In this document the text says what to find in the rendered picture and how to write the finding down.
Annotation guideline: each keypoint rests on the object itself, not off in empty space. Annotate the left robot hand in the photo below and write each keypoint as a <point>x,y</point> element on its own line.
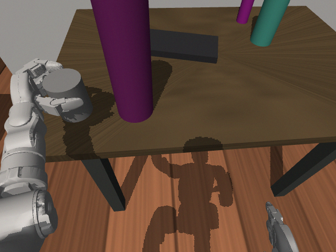
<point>24,89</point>

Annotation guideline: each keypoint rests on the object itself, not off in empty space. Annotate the left robot arm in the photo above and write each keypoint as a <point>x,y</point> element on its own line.
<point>27,213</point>

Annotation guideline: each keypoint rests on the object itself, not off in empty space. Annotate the right robot hand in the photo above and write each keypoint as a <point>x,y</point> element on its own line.
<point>280,234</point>

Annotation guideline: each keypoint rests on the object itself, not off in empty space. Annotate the table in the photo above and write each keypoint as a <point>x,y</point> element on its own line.
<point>254,96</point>

